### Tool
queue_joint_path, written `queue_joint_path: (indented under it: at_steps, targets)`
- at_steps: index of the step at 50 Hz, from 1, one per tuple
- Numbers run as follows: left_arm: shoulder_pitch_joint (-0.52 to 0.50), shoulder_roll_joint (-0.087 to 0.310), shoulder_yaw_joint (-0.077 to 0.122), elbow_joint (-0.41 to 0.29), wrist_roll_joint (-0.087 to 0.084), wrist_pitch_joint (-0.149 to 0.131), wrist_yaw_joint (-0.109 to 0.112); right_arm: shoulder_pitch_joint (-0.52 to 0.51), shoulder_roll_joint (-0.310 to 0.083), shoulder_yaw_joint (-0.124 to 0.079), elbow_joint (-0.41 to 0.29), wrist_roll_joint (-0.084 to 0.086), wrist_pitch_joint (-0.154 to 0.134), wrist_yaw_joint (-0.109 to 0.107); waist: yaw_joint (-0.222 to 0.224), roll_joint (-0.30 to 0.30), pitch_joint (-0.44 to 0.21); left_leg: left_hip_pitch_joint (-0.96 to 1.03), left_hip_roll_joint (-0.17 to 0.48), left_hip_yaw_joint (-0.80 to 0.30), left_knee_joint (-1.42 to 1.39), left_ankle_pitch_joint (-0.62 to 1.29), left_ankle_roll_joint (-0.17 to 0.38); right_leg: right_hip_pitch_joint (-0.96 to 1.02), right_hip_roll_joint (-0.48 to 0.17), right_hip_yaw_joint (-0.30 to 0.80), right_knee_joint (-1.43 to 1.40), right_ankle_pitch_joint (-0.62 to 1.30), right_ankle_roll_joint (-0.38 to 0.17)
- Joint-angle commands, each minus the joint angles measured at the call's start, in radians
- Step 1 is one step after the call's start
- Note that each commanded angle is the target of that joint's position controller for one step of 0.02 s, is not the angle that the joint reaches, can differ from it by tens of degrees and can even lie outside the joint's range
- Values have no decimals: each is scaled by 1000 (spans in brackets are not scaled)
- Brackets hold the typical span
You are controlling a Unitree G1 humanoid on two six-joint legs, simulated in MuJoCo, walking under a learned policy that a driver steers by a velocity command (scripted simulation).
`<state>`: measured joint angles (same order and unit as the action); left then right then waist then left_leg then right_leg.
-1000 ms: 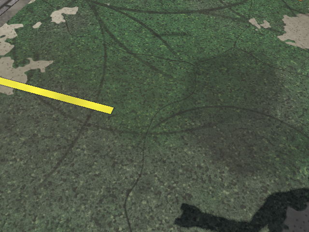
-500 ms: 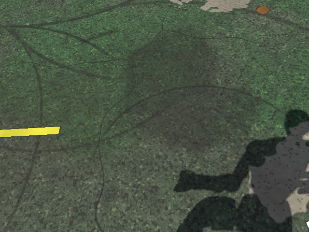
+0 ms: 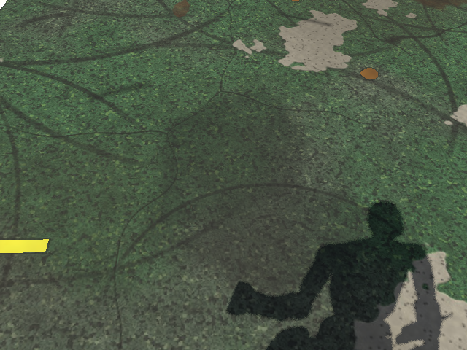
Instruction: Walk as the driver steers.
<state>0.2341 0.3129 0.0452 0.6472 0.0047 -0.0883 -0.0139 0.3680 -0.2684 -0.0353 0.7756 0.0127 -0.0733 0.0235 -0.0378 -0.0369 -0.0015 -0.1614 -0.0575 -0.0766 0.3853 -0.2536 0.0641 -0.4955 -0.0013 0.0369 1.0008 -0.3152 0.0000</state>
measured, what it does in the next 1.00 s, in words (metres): walks ahead, turning left: right foot, then left foot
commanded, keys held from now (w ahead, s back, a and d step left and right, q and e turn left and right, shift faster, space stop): w+q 0.52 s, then w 0.14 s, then w+e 0.34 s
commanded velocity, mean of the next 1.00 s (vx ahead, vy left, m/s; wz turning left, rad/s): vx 0.49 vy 0.00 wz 0.28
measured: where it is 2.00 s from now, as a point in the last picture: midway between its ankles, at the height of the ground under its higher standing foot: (176, 185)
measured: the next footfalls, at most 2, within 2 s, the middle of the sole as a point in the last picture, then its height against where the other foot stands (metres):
right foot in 0.26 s outside the picture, level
left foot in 0.74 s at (140, 345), level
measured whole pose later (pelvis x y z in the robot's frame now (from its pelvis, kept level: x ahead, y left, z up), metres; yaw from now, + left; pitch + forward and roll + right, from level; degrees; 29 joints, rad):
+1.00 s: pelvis +0.51 +0.13 +0.00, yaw +16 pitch +0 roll +1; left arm 0.22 0.32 0.06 0.80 -0.03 -0.04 0.00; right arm 0.29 -0.27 -0.06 0.75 -0.02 -0.09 0.02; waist -0.03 -0.05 0.05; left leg -0.14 -0.03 0.15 0.32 -0.19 0.06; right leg -0.61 -0.10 0.07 1.08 -0.22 0.02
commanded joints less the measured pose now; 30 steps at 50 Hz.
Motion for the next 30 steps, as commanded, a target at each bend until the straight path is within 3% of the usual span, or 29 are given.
queue_joint_path:
  at_steps: [1,4,7,9,11,12,13,14,15,16,17,18,19,20,23,27,30]
  targets:
    - [-138,57,17,-110,8,-31,-8,3,-171,-42,-67,5,5,-27,-10,135,38,156,222,-283,-187,203,179,-239,-22,2,-141,85,44]
    - [-234,15,0,-121,0,-33,-14,26,-192,-50,-54,9,19,-46,-35,139,50,43,177,-211,-171,274,147,-102,16,-16,-348,234,69]
    - [-297,34,6,-129,-15,-36,-20,70,-200,-55,-40,18,29,-52,-51,148,51,3,194,-247,-151,253,130,2,42,-3,-454,331,68]
    - [-293,62,18,-127,-21,-38,-19,69,-203,-60,-38,25,32,-55,-32,160,50,28,218,-292,-123,243,108,53,36,27,-498,327,50]
    - [-237,97,36,-115,-24,-41,-12,48,-205,-66,-43,23,35,-54,13,180,31,46,229,-312,-59,336,85,146,29,26,-526,273,15]
    - [-147,123,53,-92,-20,-43,-4,32,-193,-63,-51,20,36,-52,66,174,-22,34,190,-286,41,442,61,278,31,8,-564,274,-14]
    - [-13,157,69,-71,-10,-43,6,17,-159,-51,-70,7,36,-46,134,149,-140,-42,137,-252,241,423,31,502,-47,64,-545,253,-64]
    - [159,221,82,-55,-4,-32,17,43,-76,-25,-100,-28,33,-46,175,-20,-321,-193,48,-163,546,86,-2,775,-247,280,-514,161,-120]
    - [155,249,83,-24,8,-22,1,193,-33,-10,-123,23,23,-42,74,-372,-387,-502,-30,-103,817,-364,-40,929,-440,771,-671,-85,-265]
    - [100,129,60,-44,-3,-20,0,136,-152,-36,-89,42,26,-46,99,-183,-236,-585,57,-119,909,-281,-49,809,-399,718,-718,-220,-231]
    - [52,83,48,-42,-8,-17,5,23,-190,-48,-105,36,30,-43,114,-85,-106,-593,90,-80,900,-181,-51,676,-353,518,-721,-128,-196]
    - [17,72,42,-33,-2,-16,3,-21,-172,-46,-110,23,34,-44,93,-12,-47,-554,125,-63,876,-119,-57,562,-308,401,-737,27,-184]
    - [-5,55,38,-20,4,-15,2,-52,-159,-49,-123,12,34,-39,76,-18,-6,-538,147,-62,836,-84,-59,490,-273,317,-759,118,-183]
    - [-19,52,37,-11,12,-19,4,-50,-141,-48,-129,17,40,-32,55,-54,6,-499,168,-57,817,-63,-60,436,-252,248,-785,166,-177]
    - [-26,65,46,22,-2,-35,5,-87,-90,-36,-155,16,55,-23,42,-50,41,-516,187,-31,743,-38,-73,377,-257,137,-847,255,-203]
    - [-26,111,59,55,-3,-33,6,-173,-75,-21,-185,8,45,-5,58,-13,58,-520,188,-11,529,150,-81,386,-240,-2,-871,359,-202]
    - [19,139,61,88,-16,-25,4,-278,-59,-8,-211,6,27,12,96,9,77,-443,152,43,339,254,-59,389,-223,-76,-876,380,-182]
Velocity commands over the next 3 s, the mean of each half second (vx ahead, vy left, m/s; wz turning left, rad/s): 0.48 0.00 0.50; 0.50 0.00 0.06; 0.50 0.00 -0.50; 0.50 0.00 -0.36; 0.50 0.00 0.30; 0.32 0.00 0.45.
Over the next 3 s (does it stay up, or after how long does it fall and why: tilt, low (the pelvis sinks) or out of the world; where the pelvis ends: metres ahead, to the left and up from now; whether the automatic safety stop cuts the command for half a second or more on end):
stays up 1.54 0.17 -0.01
